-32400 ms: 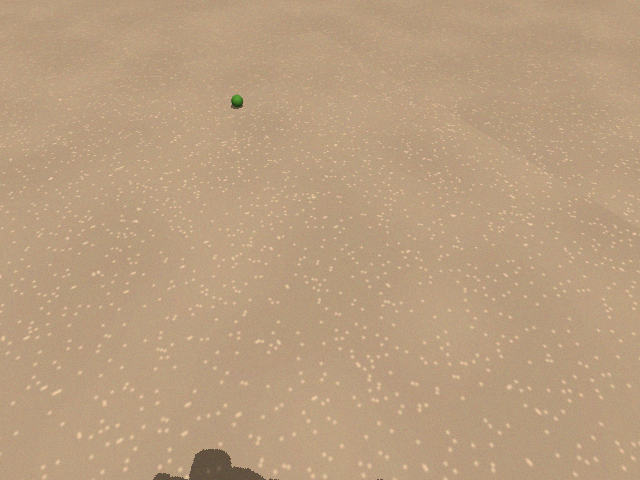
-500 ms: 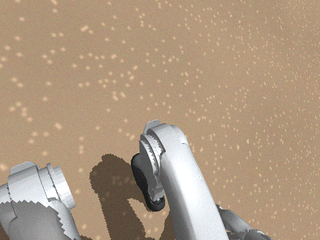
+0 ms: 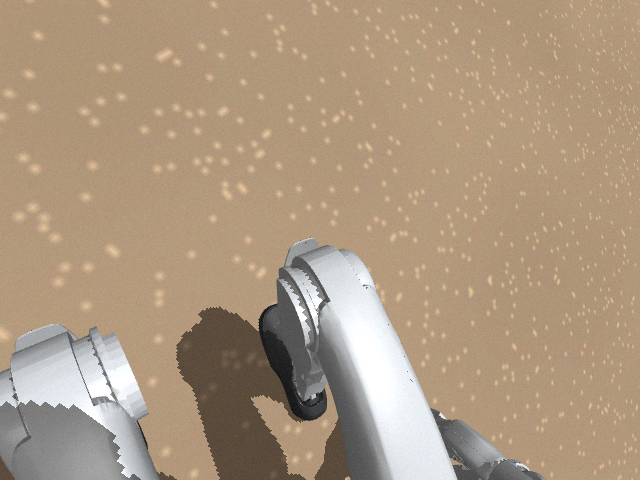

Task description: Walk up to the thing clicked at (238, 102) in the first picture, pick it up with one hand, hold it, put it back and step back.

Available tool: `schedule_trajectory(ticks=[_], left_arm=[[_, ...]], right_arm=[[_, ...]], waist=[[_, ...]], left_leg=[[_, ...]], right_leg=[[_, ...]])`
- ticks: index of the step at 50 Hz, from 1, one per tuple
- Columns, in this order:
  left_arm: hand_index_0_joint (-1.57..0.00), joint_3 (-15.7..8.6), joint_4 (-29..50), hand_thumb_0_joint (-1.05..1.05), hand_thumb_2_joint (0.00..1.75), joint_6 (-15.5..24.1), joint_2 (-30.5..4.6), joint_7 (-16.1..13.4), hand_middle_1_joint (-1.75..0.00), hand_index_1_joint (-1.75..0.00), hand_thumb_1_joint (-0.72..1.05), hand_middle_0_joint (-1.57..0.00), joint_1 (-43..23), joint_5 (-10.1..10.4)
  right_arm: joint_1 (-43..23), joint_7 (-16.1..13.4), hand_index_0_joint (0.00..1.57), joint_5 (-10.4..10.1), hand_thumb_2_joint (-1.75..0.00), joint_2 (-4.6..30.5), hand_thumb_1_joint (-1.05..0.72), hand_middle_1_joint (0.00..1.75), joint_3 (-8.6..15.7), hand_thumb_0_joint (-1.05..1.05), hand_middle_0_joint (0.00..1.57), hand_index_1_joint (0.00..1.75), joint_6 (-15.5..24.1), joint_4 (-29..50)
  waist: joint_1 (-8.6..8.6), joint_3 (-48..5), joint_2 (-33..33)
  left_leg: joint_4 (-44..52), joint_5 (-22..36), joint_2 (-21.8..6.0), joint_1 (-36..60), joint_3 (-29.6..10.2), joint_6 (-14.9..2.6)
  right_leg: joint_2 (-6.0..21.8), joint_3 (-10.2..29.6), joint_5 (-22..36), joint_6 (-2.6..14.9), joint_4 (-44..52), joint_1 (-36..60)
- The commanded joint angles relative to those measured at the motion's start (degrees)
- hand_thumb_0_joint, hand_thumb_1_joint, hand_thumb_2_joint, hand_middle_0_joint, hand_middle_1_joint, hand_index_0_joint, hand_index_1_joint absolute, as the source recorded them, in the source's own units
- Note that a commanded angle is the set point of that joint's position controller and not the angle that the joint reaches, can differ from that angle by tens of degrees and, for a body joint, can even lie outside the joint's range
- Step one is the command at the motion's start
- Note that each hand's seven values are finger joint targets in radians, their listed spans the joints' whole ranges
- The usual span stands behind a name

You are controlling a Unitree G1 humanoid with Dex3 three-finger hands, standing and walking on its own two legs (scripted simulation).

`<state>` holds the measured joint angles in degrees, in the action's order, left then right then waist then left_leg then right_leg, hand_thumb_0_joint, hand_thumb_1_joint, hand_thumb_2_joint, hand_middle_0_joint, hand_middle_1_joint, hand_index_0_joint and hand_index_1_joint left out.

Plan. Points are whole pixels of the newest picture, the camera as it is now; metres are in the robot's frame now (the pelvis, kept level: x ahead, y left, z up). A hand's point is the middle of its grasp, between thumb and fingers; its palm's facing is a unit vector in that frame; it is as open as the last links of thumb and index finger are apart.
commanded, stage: close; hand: left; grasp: from above
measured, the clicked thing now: out of the picture +0.47 +0.32 -0.27
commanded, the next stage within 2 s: settle in 0.14 s
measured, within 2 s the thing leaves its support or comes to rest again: leaves its support in 0.54 s
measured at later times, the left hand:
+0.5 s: hand out of the picture +0.45 +0.32 -0.24, palm faces -0.44 -0.16 -0.88, open 9.5 cm
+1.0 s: hand out of the picture +0.45 +0.34 -0.15, palm faces -0.43 -0.12 -0.90, open 9.5 cm
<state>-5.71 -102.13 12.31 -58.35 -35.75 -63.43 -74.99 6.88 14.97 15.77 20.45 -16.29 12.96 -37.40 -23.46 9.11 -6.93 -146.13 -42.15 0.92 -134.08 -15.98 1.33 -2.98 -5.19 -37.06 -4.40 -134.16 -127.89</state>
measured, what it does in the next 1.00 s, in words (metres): stands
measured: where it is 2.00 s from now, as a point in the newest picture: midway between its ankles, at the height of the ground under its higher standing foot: (224, 429)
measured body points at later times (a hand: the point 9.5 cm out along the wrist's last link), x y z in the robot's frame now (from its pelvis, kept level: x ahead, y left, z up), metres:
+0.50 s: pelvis +0.00 +0.00 +0.00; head +0.28 +0.13 +0.33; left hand +0.47 +0.33 -0.19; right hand +0.05 -0.26 -0.05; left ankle +0.06 +0.13 -0.27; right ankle +0.13 -0.14 -0.27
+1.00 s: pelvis +0.00 +0.00 +0.02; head +0.23 +0.11 +0.39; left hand +0.47 +0.34 -0.10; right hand +0.10 -0.27 -0.07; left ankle +0.06 +0.13 -0.27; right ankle +0.13 -0.14 -0.27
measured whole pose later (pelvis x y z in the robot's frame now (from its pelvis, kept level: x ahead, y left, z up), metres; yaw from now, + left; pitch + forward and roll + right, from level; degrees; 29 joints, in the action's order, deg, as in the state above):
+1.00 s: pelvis +0.00 +0.00 +0.02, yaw +4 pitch +34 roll -12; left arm -2.5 -83.3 8.1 -45.6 -19.4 -58.9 -70.5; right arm 8.5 13.6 8.9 18.2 -7.3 5.5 -37.4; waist -16.7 -1.8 0.1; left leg -140.3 -39.8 1.7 -134.7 -11.2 1.1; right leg -0.4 -2.0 -37.4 -3.4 -132.1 -129.2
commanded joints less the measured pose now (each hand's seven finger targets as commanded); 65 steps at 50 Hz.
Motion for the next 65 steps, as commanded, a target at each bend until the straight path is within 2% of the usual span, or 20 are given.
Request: schedule_trajectory(ticks=[1,6,8,9,12,16,23,29,33,35,40,42,43,46,48,51,57,59,63,65], left_arm=[[-0.91,-0.60,4.73,0.00,0.54,0.14,-11.06,-1.85,-0.72,-0.67,0.59,-0.86,-13.16,0.33],[-0.96,0.27,4.78,0.00,0.56,-0.04,-10.62,-1.70,-0.72,-0.67,0.66,-0.91,-13.76,0.60],[-0.97,-0.42,5.26,0.00,0.57,-0.04,-11.63,-1.74,-0.73,-0.68,0.67,-0.92,-13.49,0.72],[-0.98,0.54,5.08,0.00,0.56,-0.23,-10.68,-1.58,-0.72,-0.67,0.67,-0.93,-13.11,0.58],[-1.03,-0.65,4.79,0.00,0.58,-0.08,-11.82,-1.63,-0.71,-0.67,0.74,-0.98,-13.03,1.36],[-0.99,-0.07,5.89,0.00,0.54,-0.50,-11.65,-0.70,-0.68,-0.63,0.60,-0.94,-14.06,1.61],[-1.00,-1.87,13.77,0.00,0.56,-0.92,-13.16,1.11,-0.67,-0.62,0.62,-0.96,-14.60,2.20],[-1.02,-2.18,18.42,0.00,0.59,-1.71,-10.63,2.86,-0.67,-0.63,0.66,-0.98,-13.21,2.69],[-1.08,-2.06,24.75,0.00,0.62,-2.79,-8.95,4.43,-0.66,-0.63,0.72,-1.04,-12.66,3.73],[-1.09,-0.63,22.02,0.00,0.61,-3.68,-4.94,6.05,-0.67,-0.63,0.75,-1.05,-10.74,4.12],[-1.12,1.12,26.44,0.00,0.62,-4.63,-0.37,9.90,-0.66,-0.63,0.78,-1.08,-12.05,4.89],[-1.12,2.27,25.75,0.00,0.63,-4.77,1.61,11.66,-0.68,-0.65,0.77,-1.08,-12.45,4.83],[-1.12,1.29,27.54,0.00,0.63,-4.56,0.37,12.31,-0.68,-0.64,0.79,-1.09,-13.81,5.00],[-1.10,2.20,28.48,0.00,0.66,-3.91,1.12,14.19,-0.68,-0.65,0.73,-1.07,-16.23,4.78],[-1.09,2.23,28.76,0.00,0.65,-3.66,1.11,15.19,-0.68,-0.65,0.73,-1.07,-15.33,4.96],[-1.07,2.11,28.67,0.00,0.66,-3.19,1.17,16.27,-0.68,-0.66,0.70,-1.05,-15.37,4.57],[-1.06,2.01,31.49,0.00,0.69,-2.90,0.83,17.29,-0.69,-0.67,0.70,-1.04,-16.59,4.65],[-1.07,1.97,29.02,0.00,0.71,-3.10,1.11,17.63,-0.71,-0.68,0.71,-1.04,-15.20,4.49],[-1.07,0.81,32.07,0.00,0.72,-2.51,-1.18,18.13,-0.70,-0.68,0.71,-1.06,-17.31,4.36],[-1.08,1.11,31.77,0.00,0.73,-2.65,-0.05,18.59,-0.71,-0.69,0.73,-1.06,-16.28,4.54]], right_arm=[[10.78,0.06,0.20,-0.32,-0.90,18.72,-0.90,0.30,4.95,0.00,0.20,0.30,-0.16,-1.18],[10.27,-0.32,0.20,-0.42,-0.90,19.11,-0.90,0.30,5.26,0.00,0.20,0.30,-0.10,-1.08],[10.80,-0.45,0.20,-0.42,-0.90,19.28,-0.90,0.30,5.15,0.00,0.20,0.30,-0.18,-0.72],[11.10,-0.40,0.20,-0.30,-0.90,19.78,-0.90,0.30,5.60,0.00,0.20,0.30,-0.10,-0.61],[11.06,-0.51,0.20,-0.54,-0.90,19.49,-0.90,0.30,5.22,0.00,0.20,0.30,-0.16,-0.66],[11.27,-0.50,0.20,-0.66,-0.90,19.47,-0.91,0.30,5.26,0.00,0.20,0.30,-0.16,-0.41],[12.31,-0.58,0.20,-1.41,-0.90,19.43,-0.91,0.30,6.60,0.00,0.20,0.30,-0.63,-0.56],[12.19,-0.24,0.20,-2.35,-0.90,18.57,-0.91,0.30,8.77,0.00,0.20,0.30,-1.47,-0.91],[11.94,-0.24,0.20,-3.87,-0.90,16.90,-0.91,0.30,10.31,0.00,0.20,0.30,-3.01,-0.60],[12.35,-0.09,0.20,-4.55,-0.90,16.63,-0.91,0.30,11.55,0.00,0.20,0.30,-3.52,-1.46],[13.45,-0.15,0.20,-6.19,-0.90,15.33,-0.91,0.30,13.29,0.00,0.20,0.30,-5.44,-1.35],[13.94,-0.43,0.20,-6.69,-0.90,14.78,-0.91,0.30,13.72,0.00,0.20,0.30,-6.15,-1.47],[14.53,-0.74,0.20,-6.80,-0.90,15.24,-0.91,0.30,14.28,0.00,0.20,0.30,-6.45,-1.38],[14.25,-1.56,0.20,-7.29,-0.90,14.93,-0.91,0.30,14.54,0.00,0.20,0.30,-7.57,-0.52],[13.88,-2.14,0.20,-7.66,-0.90,14.06,-0.91,0.30,14.82,0.00,0.20,0.30,-8.14,-0.03],[14.23,-3.17,0.20,-7.71,-0.90,13.93,-0.91,0.30,14.97,0.00,0.20,0.30,-8.93,0.29],[15.09,-4.65,0.20,-8.40,-0.90,12.44,-0.91,0.30,15.26,0.00,0.20,0.30,-10.57,0.48],[15.51,-5.15,0.20,-8.52,-0.90,12.42,-0.91,0.30,15.19,0.00,0.20,0.30,-10.93,0.40],[15.83,-6.17,0.20,-8.59,-0.90,12.42,-0.91,0.30,15.40,0.00,0.20,0.30,-11.45,0.72],[16.09,-6.51,0.20,-8.78,-0.90,12.50,-0.91,0.30,15.80,0.00,0.20,0.30,-11.48,0.23]], waist=[[-3.19,-34.13,30.03],[-3.45,-33.88,29.74],[-3.29,-35.36,30.53],[-3.63,-34.83,30.98],[-3.23,-34.48,30.39],[-3.58,-34.37,30.46],[-1.54,-40.38,34.36],[0.42,-42.43,35.88],[3.20,-47.80,36.12],[2.78,-45.39,35.07],[3.69,-47.58,32.66],[3.18,-46.57,30.28],[3.45,-46.61,29.92],[3.39,-46.91,29.40],[4.35,-47.38,27.86],[4.39,-46.48,27.25],[5.36,-51.48,27.02],[5.13,-49.05,25.71],[5.86,-50.57,26.02],[6.08,-50.01,26.21]], left_leg=[[16.58,14.19,-2.22,28.53,6.17,-0.82],[16.68,12.33,-2.25,28.07,6.35,-0.93],[16.76,13.77,-2.18,28.98,6.30,-0.88],[16.69,14.49,-2.16,29.18,6.71,-0.96],[17.20,13.36,-2.21,28.45,6.41,-0.88],[17.11,12.88,-2.14,28.46,6.56,-1.02],[16.86,17.43,-1.97,31.70,7.25,-0.65],[17.17,18.26,-1.63,32.81,8.03,-0.24],[18.85,17.31,-1.19,32.33,9.47,-0.91],[18.99,16.36,-1.01,31.55,9.58,-0.85],[20.40,16.49,-0.52,31.03,9.83,-1.25],[20.51,14.92,-0.21,29.49,10.37,-1.66],[21.13,14.44,-0.02,29.44,10.12,-1.53],[22.00,11.72,0.20,29.05,10.08,-1.63],[22.88,9.86,0.38,29.00,10.59,-1.85],[23.39,10.19,0.78,28.82,11.02,-1.75],[23.77,13.66,0.76,30.93,12.53,-2.13],[24.21,13.34,0.87,29.52,12.35,-2.16],[24.60,12.03,1.05,29.10,13.16,-2.30],[24.87,12.77,0.95,31.05,12.93,-2.07]], right_leg=[[-1.04,-10.50,14.71,4.94,8.61,18.46],[-1.16,-10.23,13.58,4.93,9.32,18.40],[-1.07,-10.27,14.64,4.99,9.27,19.45],[-1.16,-10.08,15.31,4.96,9.44,19.83],[-1.15,-10.14,14.09,5.03,9.50,19.76],[-0.94,-10.05,13.85,4.99,9.63,19.62],[-0.85,-9.77,16.82,5.42,9.35,20.89],[-0.50,-9.23,16.88,5.99,9.31,19.10],[-0.61,-8.03,16.73,6.08,10.66,20.67],[-0.30,-7.87,15.62,6.35,10.20,17.28],[0.29,-6.96,15.51,6.37,10.88,16.54],[0.35,-6.41,14.54,6.23,11.70,16.70],[0.87,-6.35,13.81,6.34,11.95,15.81],[1.07,-5.83,11.50,6.53,12.69,15.24],[0.97,-5.33,9.67,6.48,13.51,15.91],[1.28,-4.96,9.36,6.74,14.42,15.96],[1.36,-4.00,12.58,6.37,15.40,19.38],[1.46,-4.15,11.73,6.67,15.66,18.57],[1.69,-3.52,10.03,6.63,16.88,19.79],[1.89,-3.62,10.60,6.82,16.86,18.25]])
